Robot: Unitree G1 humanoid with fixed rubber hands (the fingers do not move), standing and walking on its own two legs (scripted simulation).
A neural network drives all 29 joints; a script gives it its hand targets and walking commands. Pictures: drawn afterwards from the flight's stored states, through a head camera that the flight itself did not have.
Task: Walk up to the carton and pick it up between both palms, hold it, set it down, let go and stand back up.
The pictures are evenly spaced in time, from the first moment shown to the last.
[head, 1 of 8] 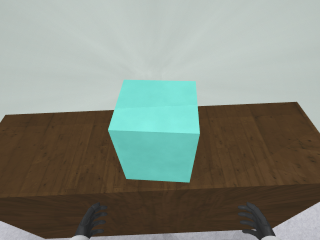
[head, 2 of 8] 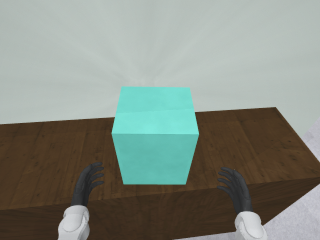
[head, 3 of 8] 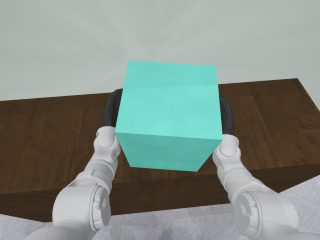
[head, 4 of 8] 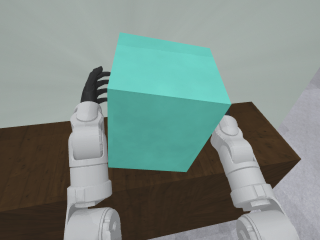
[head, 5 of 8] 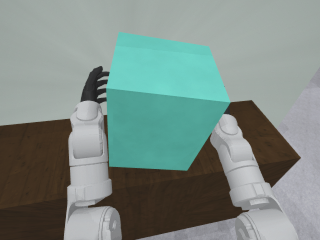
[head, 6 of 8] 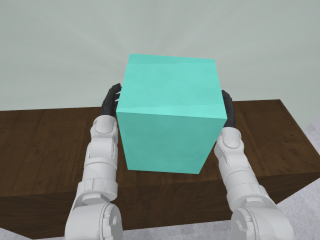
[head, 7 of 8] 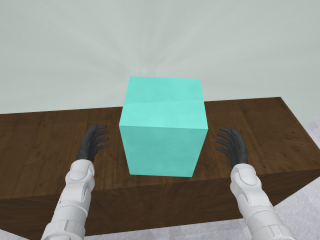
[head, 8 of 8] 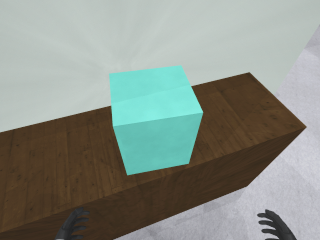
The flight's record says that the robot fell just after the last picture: no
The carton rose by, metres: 0.18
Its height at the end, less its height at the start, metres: +0.00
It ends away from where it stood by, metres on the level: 0.02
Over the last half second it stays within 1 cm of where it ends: yes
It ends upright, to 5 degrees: yes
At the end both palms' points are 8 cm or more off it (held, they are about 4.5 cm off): yes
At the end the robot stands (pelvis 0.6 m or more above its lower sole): yes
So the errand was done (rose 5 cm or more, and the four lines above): yes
